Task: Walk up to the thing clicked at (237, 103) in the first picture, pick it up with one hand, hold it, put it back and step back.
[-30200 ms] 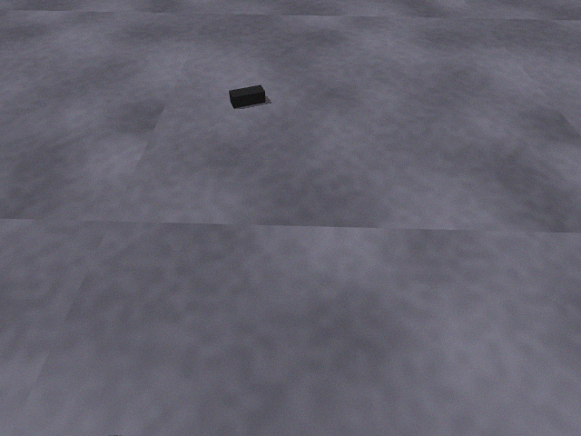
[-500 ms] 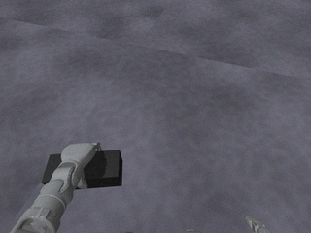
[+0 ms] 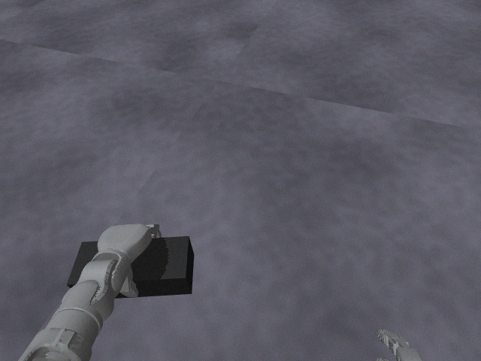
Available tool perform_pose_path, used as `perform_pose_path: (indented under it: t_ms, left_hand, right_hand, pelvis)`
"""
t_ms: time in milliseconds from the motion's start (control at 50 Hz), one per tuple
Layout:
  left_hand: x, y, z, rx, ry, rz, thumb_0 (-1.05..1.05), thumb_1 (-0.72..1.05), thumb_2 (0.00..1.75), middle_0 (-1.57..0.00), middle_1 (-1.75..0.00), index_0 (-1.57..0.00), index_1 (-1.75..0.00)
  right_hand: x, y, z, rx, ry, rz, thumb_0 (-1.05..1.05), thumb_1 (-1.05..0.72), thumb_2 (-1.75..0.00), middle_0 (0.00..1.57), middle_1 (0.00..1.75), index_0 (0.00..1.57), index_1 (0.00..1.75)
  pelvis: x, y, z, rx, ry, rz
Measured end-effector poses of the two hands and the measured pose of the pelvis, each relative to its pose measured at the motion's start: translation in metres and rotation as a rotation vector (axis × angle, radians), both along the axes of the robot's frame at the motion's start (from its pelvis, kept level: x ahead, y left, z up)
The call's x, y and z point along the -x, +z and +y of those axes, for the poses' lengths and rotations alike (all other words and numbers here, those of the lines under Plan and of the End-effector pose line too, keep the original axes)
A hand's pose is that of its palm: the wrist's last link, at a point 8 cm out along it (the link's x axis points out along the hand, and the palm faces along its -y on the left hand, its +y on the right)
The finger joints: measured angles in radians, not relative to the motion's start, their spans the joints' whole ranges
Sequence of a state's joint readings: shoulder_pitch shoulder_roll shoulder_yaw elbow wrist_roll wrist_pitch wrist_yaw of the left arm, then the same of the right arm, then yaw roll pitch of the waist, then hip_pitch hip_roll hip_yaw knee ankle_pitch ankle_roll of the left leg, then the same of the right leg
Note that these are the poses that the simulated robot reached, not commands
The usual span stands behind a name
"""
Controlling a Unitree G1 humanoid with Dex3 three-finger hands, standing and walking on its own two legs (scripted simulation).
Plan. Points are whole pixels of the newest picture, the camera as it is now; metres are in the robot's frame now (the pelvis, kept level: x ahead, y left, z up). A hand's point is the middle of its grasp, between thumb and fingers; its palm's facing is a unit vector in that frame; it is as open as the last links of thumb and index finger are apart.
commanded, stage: hold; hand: left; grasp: from above
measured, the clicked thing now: (136, 268) +0.30 +0.23 -0.09
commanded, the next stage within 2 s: crouch in 1.12 s
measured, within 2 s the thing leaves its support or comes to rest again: neither
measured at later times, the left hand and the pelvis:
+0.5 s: hand (129, 267) +0.28 +0.22 -0.04, palm faces -0.46 -0.06 -0.89, open 11.6 cm; pelvis -0.01 +0.00 +0.01, yaw +0 degrees
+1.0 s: hand (129, 264) +0.28 +0.22 -0.03, palm faces -0.45 -0.05 -0.89, open 11.6 cm; pelvis -0.01 +0.00 +0.01, yaw +0 degrees
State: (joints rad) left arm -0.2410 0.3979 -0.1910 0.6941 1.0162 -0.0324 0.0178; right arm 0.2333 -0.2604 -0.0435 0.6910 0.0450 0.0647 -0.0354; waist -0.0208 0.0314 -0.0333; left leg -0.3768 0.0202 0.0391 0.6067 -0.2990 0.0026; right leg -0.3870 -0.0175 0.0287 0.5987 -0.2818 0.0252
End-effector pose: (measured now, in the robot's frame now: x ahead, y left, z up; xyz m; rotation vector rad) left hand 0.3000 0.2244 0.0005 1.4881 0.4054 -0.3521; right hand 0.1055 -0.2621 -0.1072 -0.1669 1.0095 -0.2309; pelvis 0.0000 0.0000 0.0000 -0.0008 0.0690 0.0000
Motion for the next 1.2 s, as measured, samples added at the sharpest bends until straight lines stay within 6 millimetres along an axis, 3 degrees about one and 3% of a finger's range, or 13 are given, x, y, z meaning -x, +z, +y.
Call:
perform_pose_path:
  t_ms: [620, 1200]
  left_hand:
    - [0.017, 0.023, -0.004, 0.010, -0.013, -0.012, -0.01, -0.27, 0.73, -0.53, -0.80, -0.55, -0.73]
    - [0.012, 0.020, -0.007, 0.013, -0.028, 0.015, -0.01, -0.29, 0.75, -0.53, -0.80, -0.55, -0.74]
  right_hand:
    - [-0.017, 0.011, 0.008, -0.015, 0.027, -0.076, 0.01, -0.91, -0.90, 0.21, 0.30, 0.21, 0.30]
    - [-0.018, 0.011, 0.005, -0.010, 0.020, -0.049, 0.01, -0.91, -0.90, 0.21, 0.30, 0.21, 0.30]
  pelvis:
    - [0.009, 0.007, -0.002, -0.005, -0.001, -0.052]
    - [0.004, 0.009, -0.004, -0.007, 0.000, -0.051]
